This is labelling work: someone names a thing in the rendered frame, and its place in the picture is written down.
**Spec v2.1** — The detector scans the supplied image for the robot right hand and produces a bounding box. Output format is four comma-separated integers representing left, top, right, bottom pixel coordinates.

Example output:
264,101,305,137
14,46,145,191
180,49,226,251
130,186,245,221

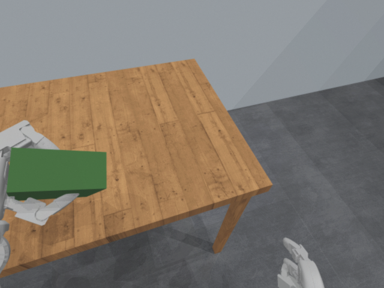
277,238,325,288

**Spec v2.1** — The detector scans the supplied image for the table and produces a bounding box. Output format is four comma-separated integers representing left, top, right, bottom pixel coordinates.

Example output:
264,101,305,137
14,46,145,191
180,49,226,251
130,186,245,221
0,59,273,278

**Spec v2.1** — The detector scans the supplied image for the robot left hand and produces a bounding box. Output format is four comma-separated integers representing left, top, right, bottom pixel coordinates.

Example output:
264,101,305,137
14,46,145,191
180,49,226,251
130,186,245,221
0,120,79,226

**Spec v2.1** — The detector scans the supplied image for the sponge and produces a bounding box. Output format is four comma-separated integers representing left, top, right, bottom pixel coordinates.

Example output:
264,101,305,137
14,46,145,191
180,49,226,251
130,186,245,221
7,148,107,201

